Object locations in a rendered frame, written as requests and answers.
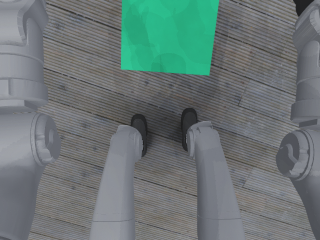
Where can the left robot upper arm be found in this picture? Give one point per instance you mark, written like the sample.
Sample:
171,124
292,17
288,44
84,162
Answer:
28,142

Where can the carton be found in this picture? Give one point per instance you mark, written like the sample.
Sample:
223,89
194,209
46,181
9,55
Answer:
168,36

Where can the left robot forearm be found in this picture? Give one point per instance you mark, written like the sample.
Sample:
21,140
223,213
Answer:
22,88

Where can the right robot hand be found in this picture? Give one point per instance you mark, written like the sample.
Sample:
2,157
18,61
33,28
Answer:
301,5

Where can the right robot forearm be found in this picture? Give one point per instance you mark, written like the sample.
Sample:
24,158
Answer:
306,38

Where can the robot right thigh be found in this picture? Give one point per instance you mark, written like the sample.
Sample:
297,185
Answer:
218,213

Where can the right robot upper arm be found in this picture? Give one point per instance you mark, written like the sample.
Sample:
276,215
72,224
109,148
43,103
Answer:
298,158

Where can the robot thigh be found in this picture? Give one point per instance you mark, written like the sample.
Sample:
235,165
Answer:
218,213
114,212

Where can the robot left thigh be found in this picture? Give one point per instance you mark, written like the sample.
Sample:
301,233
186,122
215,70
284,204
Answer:
114,212

